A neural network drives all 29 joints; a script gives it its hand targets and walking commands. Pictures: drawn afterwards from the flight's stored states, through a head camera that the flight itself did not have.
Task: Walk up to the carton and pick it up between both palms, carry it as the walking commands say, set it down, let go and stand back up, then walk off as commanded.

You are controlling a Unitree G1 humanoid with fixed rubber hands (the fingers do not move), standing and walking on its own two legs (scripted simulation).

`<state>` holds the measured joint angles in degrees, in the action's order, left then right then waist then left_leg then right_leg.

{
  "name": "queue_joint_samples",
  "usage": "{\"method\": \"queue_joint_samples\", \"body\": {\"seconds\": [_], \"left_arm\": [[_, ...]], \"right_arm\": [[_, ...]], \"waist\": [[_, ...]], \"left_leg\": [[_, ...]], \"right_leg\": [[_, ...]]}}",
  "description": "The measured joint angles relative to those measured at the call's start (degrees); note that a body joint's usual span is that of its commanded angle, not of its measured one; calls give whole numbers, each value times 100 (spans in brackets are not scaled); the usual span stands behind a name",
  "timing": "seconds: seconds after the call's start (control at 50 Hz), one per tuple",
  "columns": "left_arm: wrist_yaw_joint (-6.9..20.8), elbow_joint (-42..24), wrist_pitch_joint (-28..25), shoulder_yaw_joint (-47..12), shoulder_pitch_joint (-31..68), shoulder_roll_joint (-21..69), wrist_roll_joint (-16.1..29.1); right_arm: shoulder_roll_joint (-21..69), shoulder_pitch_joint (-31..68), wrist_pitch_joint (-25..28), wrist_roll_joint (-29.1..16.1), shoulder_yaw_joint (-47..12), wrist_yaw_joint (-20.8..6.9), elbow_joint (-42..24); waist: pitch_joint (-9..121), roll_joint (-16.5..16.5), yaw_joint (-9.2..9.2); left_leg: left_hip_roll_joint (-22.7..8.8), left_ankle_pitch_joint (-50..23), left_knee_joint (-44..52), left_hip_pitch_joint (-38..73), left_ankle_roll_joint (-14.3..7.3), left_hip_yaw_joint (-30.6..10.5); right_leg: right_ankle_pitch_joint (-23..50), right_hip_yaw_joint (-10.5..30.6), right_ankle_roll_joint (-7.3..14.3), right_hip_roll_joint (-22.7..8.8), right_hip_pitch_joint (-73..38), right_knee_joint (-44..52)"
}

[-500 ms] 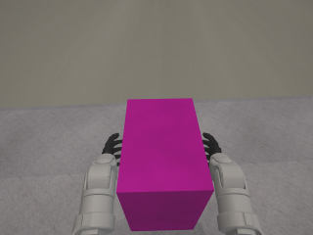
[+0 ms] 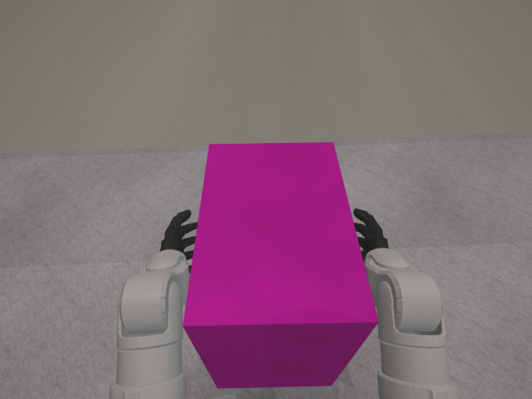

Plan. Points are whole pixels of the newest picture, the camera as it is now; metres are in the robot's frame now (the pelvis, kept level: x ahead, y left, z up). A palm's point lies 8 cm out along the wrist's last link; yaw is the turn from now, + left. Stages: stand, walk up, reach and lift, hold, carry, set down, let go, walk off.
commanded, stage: carry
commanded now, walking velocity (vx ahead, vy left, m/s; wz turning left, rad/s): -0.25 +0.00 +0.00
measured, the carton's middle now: (273, 270) +0.30 +0.01 +0.03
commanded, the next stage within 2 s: none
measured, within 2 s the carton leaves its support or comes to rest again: neither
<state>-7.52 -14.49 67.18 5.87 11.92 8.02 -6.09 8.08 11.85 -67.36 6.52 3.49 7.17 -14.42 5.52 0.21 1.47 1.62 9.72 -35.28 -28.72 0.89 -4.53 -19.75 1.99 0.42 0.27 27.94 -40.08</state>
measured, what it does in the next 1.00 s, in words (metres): walks backwards: left foot, then right foot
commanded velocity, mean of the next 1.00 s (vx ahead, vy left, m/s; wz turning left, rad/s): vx -0.25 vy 0.00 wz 0.00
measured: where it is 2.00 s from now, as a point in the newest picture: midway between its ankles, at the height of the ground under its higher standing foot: outside the picture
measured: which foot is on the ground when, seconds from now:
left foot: down 0.00-0.06, up 0.08-0.28, down 0.30-0.66, up 0.68-1.00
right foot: down 0.00-0.32, up 0.34-0.64, down 0.66-1.00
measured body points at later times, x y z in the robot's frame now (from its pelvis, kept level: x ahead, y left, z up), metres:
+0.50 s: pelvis -0.14 -0.01 +0.02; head -0.12 +0.01 +0.47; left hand +0.14 +0.17 +0.08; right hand +0.17 -0.11 +0.09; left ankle -0.11 +0.10 -0.72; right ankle -0.13 -0.13 -0.63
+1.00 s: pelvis -0.31 -0.03 +0.01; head -0.30 -0.03 +0.46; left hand -0.02 +0.12 +0.09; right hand -0.02 -0.17 +0.09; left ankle -0.36 +0.08 -0.71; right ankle -0.22 -0.14 -0.72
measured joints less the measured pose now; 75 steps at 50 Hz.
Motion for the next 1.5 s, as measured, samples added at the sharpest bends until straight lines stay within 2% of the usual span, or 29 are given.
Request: {"method": "queue_joint_samples", "body": {"seconds": [0.06,0.08,0.12,0.18,0.22,0.28,0.32,0.34,0.4,0.44,0.48,0.54,0.6,0.66,0.68,0.74,0.78,0.82,0.88,0.96,1.04,1.1,1.18,1.24,1.32,1.38,1.4,1.46,1.5], "left_arm": [[-12,-58,179,12,77,17,19],[-12,-58,239,6,135,29,7],[-10,-2,308,-33,222,50,-42],[-6,16,399,-72,239,58,-125],[3,-24,459,-54,275,66,-168],[9,-66,486,-3,382,91,-213],[15,-60,463,56,454,104,-235],[17,-51,438,86,416,93,-230],[18,-95,447,82,197,46,-198],[3,-160,466,54,151,33,-162],[-8,-235,443,47,171,34,-132],[-23,-356,374,77,222,44,-82],[-20,-359,303,139,256,54,-37],[-1,-253,252,172,288,65,-26],[9,-177,203,137,266,66,-32],[0,-29,212,-47,163,41,-48],[15,-68,244,-119,103,29,-77],[23,-181,262,-149,80,27,-97],[32,-332,270,-154,107,32,-108],[42,-381,292,-134,169,44,-163],[44,-325,305,-64,144,32,-197],[39,-338,347,-38,-85,-5,-172],[-17,-406,380,-70,-106,-15,-85],[-40,-464,348,-46,-10,0,-36],[-31,-359,301,42,135,29,0],[5,-189,274,88,239,53,-14],[18,-85,228,49,234,58,-35],[25,91,273,-146,116,31,-78],[20,32,314,-233,20,13,-109]], "right_arm": [[12,77,-245,39,43,2,-130],[12,79,-304,39,74,1,-183],[13,86,-364,9,172,0,-211],[23,153,-431,-49,272,0,-134],[33,212,-454,-69,299,1,-114],[58,309,-429,-91,365,1,-110],[79,384,-376,-98,398,1,-63],[86,391,-326,-88,372,-12,21],[68,324,-317,-69,222,-20,157],[54,263,-336,-65,171,-24,82],[57,267,-331,-55,171,-31,-30],[72,330,-298,-36,180,-38,-173],[84,381,-273,11,165,-42,-199],[78,368,-253,57,148,-45,-167],[66,333,-237,61,163,-45,-149],[13,72,-262,9,155,-24,-188],[-5,-16,-281,-38,124,18,-246],[-12,-36,-277,-78,110,32,-336],[-3,11,-282,-109,125,46,-471],[21,127,-290,-121,183,39,-452],[44,202,-237,-114,177,10,-215],[26,130,-236,-84,14,-9,-13],[13,49,-267,-62,-13,-35,-137],[25,111,-268,-39,35,-52,-264],[42,198,-278,28,81,-60,-271],[40,201,-280,74,112,-63,-228],[30,162,-267,81,136,-64,-203],[-18,-110,-315,23,143,-49,-200],[-29,-172,-348,-45,126,-1,-227]], "waist": [[-60,217,5],[-73,194,2],[-89,54,-38],[-142,-68,-159],[-124,-165,-226],[-64,-270,-284],[-82,-354,-315],[-118,-403,-310],[-229,-209,-206],[-282,-133,-118],[-298,-82,-34],[-260,-12,65],[-164,96,84],[-92,183,87],[-116,296,92],[-201,198,-37],[-265,125,-165],[-291,72,-268],[-262,-15,-364],[-189,-142,-376],[-195,-338,-343],[-265,-243,-198],[-295,-97,12],[-240,-22,109],[-102,126,103],[-50,229,67],[-88,346,47],[-153,208,-77],[-192,145,-195]], "left_leg": [[-197,-126,24,-92,90,-77],[-198,222,-171,-196,80,-40],[-118,1139,-1365,-551,57,215],[-135,1382,-2564,-577,19,585],[-154,1451,-2233,-199,9,780],[-111,1613,-893,606,-37,938],[-60,1016,53,1006,-174,1024],[-25,817,73,953,-248,1037],[-238,721,52,825,-305,951],[-350,564,192,766,-280,867],[-418,371,313,657,-258,810],[-486,124,432,450,-230,796],[-547,-84,486,218,-191,807],[-580,-222,366,-45,-111,853],[-628,-122,228,-129,-67,798],[-359,1453,-1389,-514,-20,696],[-203,1635,-2473,-661,13,647],[-165,1590,-2915,-601,87,665],[-181,1656,-2464,-197,155,745],[-131,1737,-1094,572,93,830],[-53,928,340,1133,-130,985],[-199,705,204,905,-261,938],[-412,304,372,672,-245,826],[-490,-17,534,464,-240,821],[-596,-453,742,164,-201,837],[-662,-738,760,-88,-121,863],[-710,-606,675,-154,-67,789],[-416,1031,-1010,-599,49,640],[-233,1191,-2319,-803,53,533]], "right_leg": [[303,-273,48,61,-50,271],[676,-344,52,1,-50,379],[1086,-408,38,-181,34,388],[1155,-421,8,-327,15,601],[1355,-416,-25,-412,54,795],[1598,-430,-51,-497,220,939],[1696,-447,-104,-580,369,888],[1350,-421,-145,-605,459,739],[-331,-312,-187,-248,871,-1074],[-420,-301,-208,-71,994,-2201],[-407,-365,-260,-14,900,-2674],[-597,-470,-303,-1,395,-2099],[-775,-567,-233,33,-312,-799],[59,-684,-79,-5,-1079,906],[262,-695,34,55,-1034,945],[253,-609,142,-104,-807,689],[354,-561,135,-218,-735,715],[511,-526,129,-282,-622,746],[723,-506,125,-345,-392,745],[1007,-527,96,-410,-65,735],[1234,-544,-37,-524,249,675],[-337,-474,-174,-291,573,-752],[-505,-440,-280,-63,634,-2445],[-702,-485,-346,-61,162,-2003],[-943,-584,-251,0,-682,-507],[-220,-739,-130,-1,-1353,1026],[132,-775,-59,61,-1320,1101],[284,-691,85,-116,-1083,854],[386,-627,94,-227,-988,860]]}}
